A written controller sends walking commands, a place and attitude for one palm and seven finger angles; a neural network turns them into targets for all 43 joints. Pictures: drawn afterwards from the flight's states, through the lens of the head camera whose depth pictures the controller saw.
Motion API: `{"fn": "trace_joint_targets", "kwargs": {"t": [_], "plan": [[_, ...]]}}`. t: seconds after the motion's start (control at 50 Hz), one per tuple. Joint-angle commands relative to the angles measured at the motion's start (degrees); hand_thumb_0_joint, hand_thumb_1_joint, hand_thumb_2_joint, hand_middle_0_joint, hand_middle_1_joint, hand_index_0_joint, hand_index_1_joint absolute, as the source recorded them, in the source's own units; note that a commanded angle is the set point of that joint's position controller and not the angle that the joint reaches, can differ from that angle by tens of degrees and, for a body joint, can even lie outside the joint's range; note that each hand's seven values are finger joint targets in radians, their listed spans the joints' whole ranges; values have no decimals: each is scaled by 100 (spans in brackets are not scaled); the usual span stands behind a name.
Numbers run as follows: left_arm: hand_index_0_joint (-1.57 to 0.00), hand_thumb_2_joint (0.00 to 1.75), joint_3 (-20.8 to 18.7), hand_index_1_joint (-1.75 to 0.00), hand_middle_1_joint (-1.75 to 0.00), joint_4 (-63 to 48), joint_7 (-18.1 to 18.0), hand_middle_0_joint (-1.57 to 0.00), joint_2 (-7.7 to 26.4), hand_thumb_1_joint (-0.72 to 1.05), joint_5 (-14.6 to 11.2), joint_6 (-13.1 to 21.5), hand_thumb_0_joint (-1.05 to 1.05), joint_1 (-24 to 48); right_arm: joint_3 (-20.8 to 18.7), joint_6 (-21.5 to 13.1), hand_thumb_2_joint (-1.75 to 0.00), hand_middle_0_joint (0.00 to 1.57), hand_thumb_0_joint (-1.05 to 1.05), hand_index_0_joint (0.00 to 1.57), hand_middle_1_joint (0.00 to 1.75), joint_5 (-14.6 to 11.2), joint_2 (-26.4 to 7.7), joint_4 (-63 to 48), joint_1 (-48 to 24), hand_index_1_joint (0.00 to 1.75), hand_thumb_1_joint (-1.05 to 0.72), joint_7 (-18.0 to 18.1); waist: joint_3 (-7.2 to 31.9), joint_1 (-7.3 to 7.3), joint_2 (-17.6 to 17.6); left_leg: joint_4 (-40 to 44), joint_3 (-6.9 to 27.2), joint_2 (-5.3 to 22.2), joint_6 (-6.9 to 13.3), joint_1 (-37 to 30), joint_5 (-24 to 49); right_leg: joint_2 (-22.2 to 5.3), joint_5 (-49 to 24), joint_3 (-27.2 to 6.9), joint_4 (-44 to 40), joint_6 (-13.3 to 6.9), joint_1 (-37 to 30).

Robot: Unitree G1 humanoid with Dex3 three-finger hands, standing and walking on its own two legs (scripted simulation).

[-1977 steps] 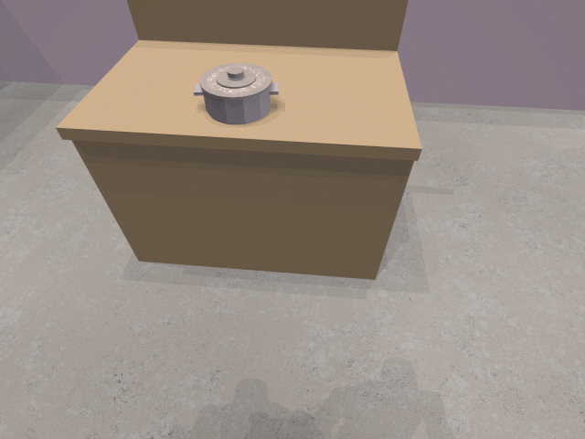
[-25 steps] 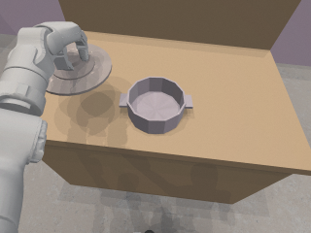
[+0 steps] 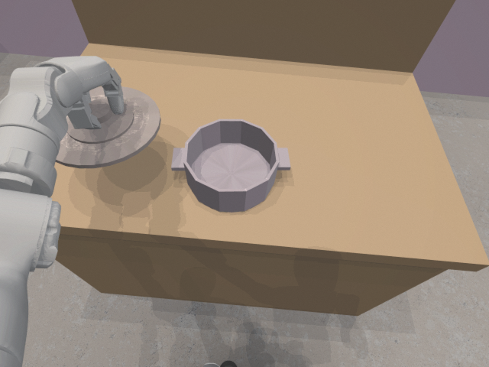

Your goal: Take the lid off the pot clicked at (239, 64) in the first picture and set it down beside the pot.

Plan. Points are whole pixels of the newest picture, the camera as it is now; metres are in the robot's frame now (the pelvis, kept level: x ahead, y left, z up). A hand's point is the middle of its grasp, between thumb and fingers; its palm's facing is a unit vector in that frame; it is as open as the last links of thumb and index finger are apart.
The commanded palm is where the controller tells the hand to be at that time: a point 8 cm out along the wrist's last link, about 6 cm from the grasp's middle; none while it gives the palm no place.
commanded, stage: lower the lid onto the table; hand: left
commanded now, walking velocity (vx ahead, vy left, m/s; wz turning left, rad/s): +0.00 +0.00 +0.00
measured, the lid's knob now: (97, 112) +0.52 +0.24 +0.10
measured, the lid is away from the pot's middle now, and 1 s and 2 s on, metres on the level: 0.23 0.23 0.24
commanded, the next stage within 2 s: open the fingers wide in 1.98 s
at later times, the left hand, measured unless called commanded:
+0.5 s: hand (100, 126) +0.49 +0.23 +0.09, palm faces -0.46 -0.04 -0.89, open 7.0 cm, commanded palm +0.54 +0.23 +0.16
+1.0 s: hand (102, 134) +0.50 +0.24 +0.06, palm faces -0.47 -0.05 -0.88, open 6.9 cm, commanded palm +0.54 +0.23 +0.13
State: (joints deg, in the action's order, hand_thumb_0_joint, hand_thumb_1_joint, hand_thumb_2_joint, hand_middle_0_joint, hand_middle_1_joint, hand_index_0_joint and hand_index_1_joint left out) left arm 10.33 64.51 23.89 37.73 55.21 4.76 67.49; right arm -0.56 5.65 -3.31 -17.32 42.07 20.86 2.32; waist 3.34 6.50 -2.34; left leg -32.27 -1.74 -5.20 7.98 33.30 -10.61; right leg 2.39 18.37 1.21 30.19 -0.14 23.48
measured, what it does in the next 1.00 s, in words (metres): stands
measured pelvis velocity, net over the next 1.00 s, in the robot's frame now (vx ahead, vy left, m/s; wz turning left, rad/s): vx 0.01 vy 0.00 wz -0.03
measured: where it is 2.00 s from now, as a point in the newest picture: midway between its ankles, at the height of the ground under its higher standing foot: outside the picture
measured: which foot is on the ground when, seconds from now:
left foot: down 0.00-1.00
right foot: down 0.00-1.00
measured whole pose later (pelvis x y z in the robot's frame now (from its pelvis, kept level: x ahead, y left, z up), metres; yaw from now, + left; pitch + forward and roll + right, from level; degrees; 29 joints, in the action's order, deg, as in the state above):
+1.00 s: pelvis +0.01 +0.00 -0.01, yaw -2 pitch +16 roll -4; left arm 5.6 66.7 19.8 40.6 57.3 10.4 62.7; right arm -0.4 7.4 -3.5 -17.0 41.9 22.4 3.6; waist 4.5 8.1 -2.5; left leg -38.9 -2.5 -3.4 8.0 41.1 -14.2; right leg 4.0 20.4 0.5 34.6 -0.2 30.6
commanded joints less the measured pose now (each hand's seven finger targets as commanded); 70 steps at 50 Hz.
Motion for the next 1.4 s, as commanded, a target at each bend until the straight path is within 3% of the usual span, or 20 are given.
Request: {"fn": "trace_joint_targets", "kwargs": {"t": [0.0,0.08,0.16,0.18,0.22,0.36,0.4,0.46,0.54,0.64,0.66,0.78,0.86,0.92,1.08,1.12,1.16,1.24,1.3,1.38], "plan": [[-87,90,-420,-109,-105,-1481,-339,-80,1381,73,-65,113,0,3494,-412,-60,-90,20,0,20,30,33,-1083,-278,550,30,-90,125,2646,96,-445,5,1052,596,-632,-4035,1525,187,-824,84,-429,-315,1494],[-87,90,-438,-109,-105,-940,-363,-80,1469,73,-123,113,0,3061,-352,-27,-90,20,0,20,30,-48,-1121,-238,528,30,-90,147,2229,140,-120,-11,836,563,-506,-3391,1112,146,-824,60,-467,-287,1342],[-87,90,-661,-109,-105,-1778,-435,-80,1765,73,-9,259,0,3418,-383,-27,-90,20,0,20,30,29,-1079,-306,544,30,-90,153,2923,65,-829,-168,899,550,-578,-4080,2071,195,-1239,30,-294,-332,1333],[-87,90,-510,-109,-105,-1539,-436,-80,1534,73,-28,247,0,3245,-381,-26,-90,20,0,20,30,11,-1042,-312,546,30,-90,149,2741,107,-789,-162,912,571,-613,-4036,2063,197,-1110,58,-327,-322,1440],[-87,90,-837,-109,-105,-755,-459,-80,1894,73,-76,211,0,2618,-327,-8,-90,20,0,20,30,-36,-1099,-297,552,30,-90,165,2281,65,-193,-128,790,559,-492,-3349,1376,165,-947,49,-407,-293,1277],[-87,90,-741,-109,-105,-1198,-442,-80,1862,73,-50,294,0,2839,-347,76,-90,20,0,20,30,-45,-1136,-314,570,30,-90,174,2558,101,-372,-288,678,530,-441,-3364,1674,176,-1303,1,-299,-284,1237],[-87,90,-494,-109,-105,-1303,-426,-80,1562,73,-50,316,0,2983,-372,82,-90,20,0,20,30,-61,-1107,-295,610,30,-90,187,2603,169,-492,-277,749,559,-468,-3566,1684,200,-1182,39,-275,-284,1459],[-87,90,-816,-109,-105,-1191,-451,-80,1946,73,-84,400,0,2783,-344,69,-90,20,0,20,30,-42,-1129,-261,688,30,-90,214,2643,152,-298,-365,678,548,-406,-3376,1671,196,-1305,0,-233,-264,1309],[-87,90,-785,-109,-105,-1635,-537,-80,1930,73,-34,487,0,3030,-366,65,-90,20,0,20,30,-34,-1103,-264,673,30,-90,218,2812,114,-775,-425,690,597,-451,-3636,2152,188,-1463,-5,-132,-314,1442],[-87,90,-821,-109,-105,-806,-575,-80,1851,73,-39,442,0,2456,-337,64,-90,20,0,20,30,-52,-1118,-248,793,30,-90,206,2408,138,-334,-440,697,599,-451,-3139,1755,198,-1200,60,-147,-304,1580],[-87,90,-973,-109,-105,-1087,-599,-80,2084,73,24,440,0,2664,-360,105,-90,20,0,20,30,-13,-1146,-249,801,30,-90,207,2746,106,-404,-457,703,585,-444,-3258,1763,216,-1239,35,-135,-288,1468],[-87,90,-670,-109,-105,-909,-617,-80,1696,73,83,470,0,2671,-389,119,-90,20,0,20,30,-27,-1100,-207,905,30,-90,217,2649,231,-617,-557,776,637,-494,-3411,1778,252,-991,73,-71,-291,1926],[-87,90,-950,-109,-105,-1317,-661,-80,2011,73,94,581,0,2802,-410,130,-90,20,0,20,30,41,-1111,-214,985,30,-90,237,3080,172,-723,-637,839,652,-519,-3673,2212,277,-1135,69,10,-296,1888],[-87,90,-890,-109,-105,-849,-701,-80,1903,73,107,567,0,2534,-387,135,-90,20,0,20,30,11,-1104,-178,1012,30,-90,241,2666,200,-600,-633,831,676,-534,-3331,1895,278,-923,115,9,-307,2064],[-87,90,-709,-109,-105,-913,-767,-80,1602,73,155,572,0,2671,-429,157,-90,20,0,20,30,44,-1102,-154,1095,30,-90,211,2775,236,-772,-674,1058,750,-666,-3543,1771,299,-597,135,123,-316,2510],[-87,90,-786,-109,-105,-730,-790,-80,1712,73,137,583,0,2616,-405,144,-90,20,0,20,30,38,-1135,-124,1105,30,-90,230,2589,267,-586,-658,1033,749,-653,-3240,1231,291,-441,150,139,-315,2544],[-87,90,-938,-109,-105,-1085,-815,-80,1952,73,172,667,0,2818,-408,138,-90,20,0,20,30,65,-1149,-159,1137,30,-90,259,2930,229,-828,-692,1076,752,-716,-3458,1494,286,-565,111,200,-330,2505],[-87,90,-730,-109,-105,-1133,-881,-80,1504,73,154,676,0,2839,-439,93,-90,20,0,20,30,85,-1101,-113,1172,30,-90,248,2916,233,-1032,-689,1297,868,-861,-3817,1852,303,-475,128,356,-339,2934],[-87,90,-671,-109,-105,-697,-978,-80,1446,73,187,568,0,2683,-431,125,-90,20,0,20,30,78,-1128,-94,1214,30,-90,225,2686,318,-666,-714,1305,835,-856,-3386,1140,314,-272,152,344,-308,3033],[-87,90,-637,-109,-105,-767,-1060,-80,1453,73,270,521,0,2833,-410,105,-90,20,0,20,30,82,-1124,-104,1241,30,-90,219,2836,306,-868,-807,1250,814,-909,-3323,1195,309,-332,147,439,-331,3004]]}}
